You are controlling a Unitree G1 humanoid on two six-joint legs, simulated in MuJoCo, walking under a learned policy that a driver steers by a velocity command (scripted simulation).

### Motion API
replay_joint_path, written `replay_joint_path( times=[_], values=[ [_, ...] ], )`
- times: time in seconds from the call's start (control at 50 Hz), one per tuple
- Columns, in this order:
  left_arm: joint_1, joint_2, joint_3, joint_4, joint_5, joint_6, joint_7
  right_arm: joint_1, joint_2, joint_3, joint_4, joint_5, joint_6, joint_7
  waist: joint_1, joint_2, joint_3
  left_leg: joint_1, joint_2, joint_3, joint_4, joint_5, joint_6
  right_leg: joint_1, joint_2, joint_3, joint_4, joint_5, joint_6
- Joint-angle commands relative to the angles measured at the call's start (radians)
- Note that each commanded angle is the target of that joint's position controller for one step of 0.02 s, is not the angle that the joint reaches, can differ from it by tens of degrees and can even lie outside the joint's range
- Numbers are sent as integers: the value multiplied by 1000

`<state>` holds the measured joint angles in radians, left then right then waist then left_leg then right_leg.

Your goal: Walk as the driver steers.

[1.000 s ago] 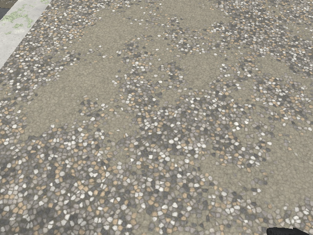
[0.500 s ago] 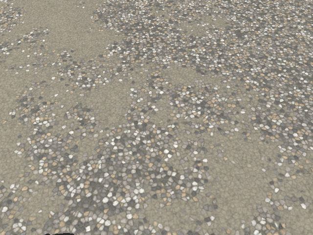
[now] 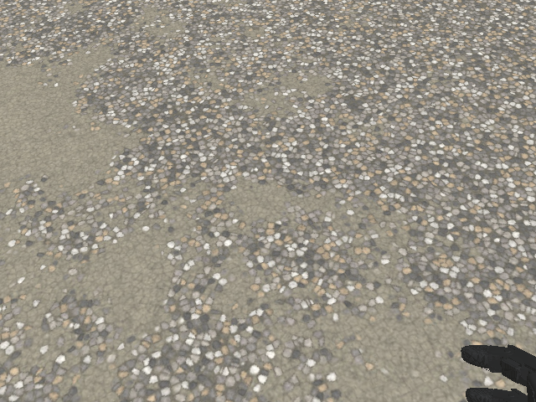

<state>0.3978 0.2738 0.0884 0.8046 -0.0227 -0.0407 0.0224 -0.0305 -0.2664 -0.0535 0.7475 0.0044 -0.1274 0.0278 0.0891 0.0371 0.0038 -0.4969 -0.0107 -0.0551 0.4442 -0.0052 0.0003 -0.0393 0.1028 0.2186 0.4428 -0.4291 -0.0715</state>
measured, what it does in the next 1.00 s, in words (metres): walks ahead, turning right: left foot, then right foot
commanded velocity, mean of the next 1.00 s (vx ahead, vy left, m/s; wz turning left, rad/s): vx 0.17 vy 0.00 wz -0.60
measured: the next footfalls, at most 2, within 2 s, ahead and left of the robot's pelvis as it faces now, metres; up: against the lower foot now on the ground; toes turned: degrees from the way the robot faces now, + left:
left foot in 0.02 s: +0.18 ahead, +0.13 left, +0.00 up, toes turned -4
right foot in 0.48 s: +0.32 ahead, -0.15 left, +0.00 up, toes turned -18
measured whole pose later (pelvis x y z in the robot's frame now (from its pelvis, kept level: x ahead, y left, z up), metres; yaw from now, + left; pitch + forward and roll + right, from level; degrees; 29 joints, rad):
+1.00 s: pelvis +0.28 +0.00 +0.01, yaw -35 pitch +2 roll -1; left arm 0.18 0.34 0.10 0.59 -0.01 0.05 0.02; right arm 0.18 -0.28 -0.06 0.74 -0.03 0.00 -0.01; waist -0.01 -0.04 0.02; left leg -0.31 0.01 -0.01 0.53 -0.25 0.01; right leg -0.56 0.12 0.13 1.01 -0.43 0.02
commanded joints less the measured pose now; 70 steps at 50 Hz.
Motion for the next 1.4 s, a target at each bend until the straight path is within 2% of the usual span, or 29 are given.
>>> replay_joint_path(
  times=[0.02, 0.04, 0.06, 0.08, 0.14, 0.22, 0.32, 0.44, 0.48, 0.5, 0.52, 0.54, 0.58, 0.66, 0.86, 0.88, 0.9, 0.92, 0.94, 0.96, 1.02, 1.1, 1.2, 1.28, 1.3, 1.32, 1.34, 1.36, 1.4],
  values=[
    [-75, 86, 9, -90, 12, -7, -1, 230, -202, -68, -20, -21, -29, -12, -190, -126, -193, 479, 125, -90, 16, -32, 102, -174, -150, 119, 293, 508, -54],
    [53, 23, -9, -109, -6, -15, -1, 382, -286, -93, 5, -36, -16, -19, -173, 140, -371, 887, 367, -487, -11, -185, 257, -526, -6, -17, 655, 154, 31],
    [89, 74, -11, -110, -16, -21, -1, 383, -224, -77, 14, -8, -7, -10, -158, 268, -382, 923, 449, -737, -110, -382, 288, -700, -40, -20, 819, -168, 41],
    [8, 158, 11, -107, -20, -16, -2, 326, -143, -56, -5, 3, 2, -14, -174, 143, -222, 788, 412, -610, -134, -472, 240, -765, -99, -18, 887, -93, 46],
    [-119, 141, 23, -143, 4, 1, -4, 187, -78, -29, -12, -22, 21, -21, -111, 38, 3, 403, 297, -253, -191, -68, 181, -663, -186, -80, 794, 53, 58],
    [-107, 73, 11, -180, 4, 31, -2, 160, -133, -46, 11, -17, 13, -24, -68, 67, -13, 324, 279, -24, -205, 420, 209, -607, -199, -142, 645, 103, 93],
    [-203, 58, 0, -216, 8, 31, -36, 145, -168, -54, 18, -1, 53, -48, -99, 57, -57, 357, 243, 157, -194, 399, 174, -497, -179, -214, 343, 399, 83],
    [-226, 120, 32, -264, 14, 41, -70, 163, -219, -69, 24, 38, 87, -53, -80, 65, -62, 462, 277, 187, 13, 432, 120, -390, -113, -275, 123, 294, 10],
    [-55, 228, 77, -230, 19, 37, -43, 220, -175, -56, 23, 17, 88, -48, -8, -90, -160, 291, 169, 243, 384, 231, 20, -52, -141, -166, -2, 726, -78],
    [-63, 328, 85, -253, 28, 42, -19, 275, -80, -22, -12, -50, 82, -35, -86, -358, -233, -63, 26, 238, 741, -651, -56, 217, -404, 191, 92, 1229, -245],
    [-69, 287, 66, -289, 38, 31, -30, 279, -126, -18, -18, -27, 74, -22, -45, -285, -429, -153, -20, 9, 916, -729, -57, 276, -505, 418, 9, 998, -379],
    [-111, 238, 54, -296, 33, 25, -38, 191, -177, -32, -27, 9, 79, -19, -21, -162, -353, -192, 17, -31, 929, -635, -47, 205, -447, 319, -23, 881, -329],
    [-192, 185, 36, -289, 6, 29, -32, 154, -161, -30, -28, -5, 97, -37, -67, -68, -198, -183, 68, -29, 795, -508, -44, 2, -352, 187, -55, 667, -221],
    [-260, 199, 40, -306, 33, 46, -11, 187, -137, -25, -26, -10, 123, -47, -121, -133, -157, -13, 30, 1, 573, -429, -65, -216, -272, 120, -101, 603, -195],
    [-270, 194, 41, -305, 11, 80, 1, 193, -121, -30, -50, -4, 112, -26, -114, -199, -135, 193, -23, 5, 106, -267, -23, -280, -207, 242, -55, 244, -110],
    [-258, 180, 37, -302, 5, 83, 4, 231, -138, -39, -40, -10, 110, -25, -128, -183, -130, 277, 9, -3, 1, -207, 2, -325, -171, 222, -16, 198, -73],
    [-229, 128, 23, -304, 9, 84, 6, 271, -212, -58, -43, -31, 113, -30, -116, -35, -137, 382, 213, -180, -88, -215, 74, -445, -88, 126, 166, 6, -11],
    [-231, 129, 27, -337, 1, 73, 4, 241, -286, -75, -42, -59, 121, -32, -81, 275, -69, 338, 408, -445, -181, -96, 232, -625, 64, -95, 391, -173, 45],
    [-220, 211, 51, -319, 19, 62, 2, 185, -236, -64, -83, -65, 113, -38, -86, 206, -59, 287, 445, -474, -185, -76, 283, -624, -13, -50, 608, -154, 79],
    [-198, 236, 65, -288, 10, 67, -1, 125, -184, -50, -101, -53, 111, -49, -61, 128, -49, 267, 384, -355, -161, -65, 238, -607, -26, -54, 694, -84, 88],
    [-159, 165, 50, -250, 11, 96, 2, 94, -135, -34, -115, -15, 116, -64, -61, 88, -15, 290, 269, -143, -138, -20, 179, -622, -52, -108, 813, 39, 139],
    [-275, 115, 25, -303, 1, 92, -7, 196, -167, -48, -97, -23, 136, -74, -138, 128, -35, 436, 276, -61, -130, 50, 206, -640, -103, -175, 608, 65, 172],
    [-279, 113, 16, -319, 3, 92, -29, 193, -229, -75, -93, -4, 143, -56, -146, 170, -76, 413, 321, 9, -103, 147, 208, -433, -121, -258, 348, 29, 144],
    [-192, 122, 32, -288, 2, 100, -39, 175, -221, -76, -78, 31, 138, -49, -86, 145, -87, 368, 313, 73, 20, 116, 132, -226, -84, -301, 16, 227, 60],
    [-151, 157, 47, -275, 3, 100, -30, 229, -182, -67, -55, 25, 132, -44, -77, 61, -106, 271, 273, 136, 129, 15, 62, -76, -95, -242, -69, 366, 22],
    [-109, 269, 74, -286, 4, 95, -14, 225, -114, -44, -84, -25, 129, -39, -84, -217, -126, 0, 161, 225, 429, -382, -37, 120, -328, 83, -80, 722, -67],
    [-133, 319, 74, -304, 38, 77, -17, 152, -111, -38, -138, -34, 123, -45, -68, -350, -141, -200, 40, 127, 651, -684, -87, 83, -508, 303, -55, 888, -285],
    [-122, 260, 61, -296, 47, 56, -25, 97, -163, -54, -140, -17, 123, -51, -16, -231, -167, -206, 55, 25, 755, -659, -84, 57, -472, 253, -79, 802, -303],
    [-212, 210, 43, -281, 23, 43, -15, 111, -168, -63, -117, -9, 127, -61, -73, -151, -104, -207, 78, -5, 729, -496, -67, -4, -351, 116, -74, 650, -185]
  ],
)
Keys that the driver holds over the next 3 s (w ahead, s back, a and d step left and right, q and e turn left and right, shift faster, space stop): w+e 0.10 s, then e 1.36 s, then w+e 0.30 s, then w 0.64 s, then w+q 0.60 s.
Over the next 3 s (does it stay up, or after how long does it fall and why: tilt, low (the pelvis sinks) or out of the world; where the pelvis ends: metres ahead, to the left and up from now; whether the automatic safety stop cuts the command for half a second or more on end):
stays up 0.53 -0.65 0.02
